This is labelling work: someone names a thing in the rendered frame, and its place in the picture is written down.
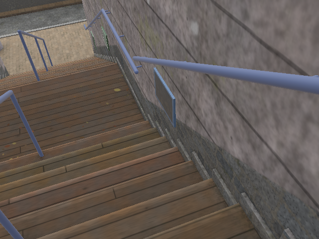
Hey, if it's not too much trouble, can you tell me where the stairs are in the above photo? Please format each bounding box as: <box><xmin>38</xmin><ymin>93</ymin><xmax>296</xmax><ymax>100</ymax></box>
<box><xmin>0</xmin><ymin>120</ymin><xmax>261</xmax><ymax>239</ymax></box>
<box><xmin>0</xmin><ymin>56</ymin><xmax>114</xmax><ymax>91</ymax></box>

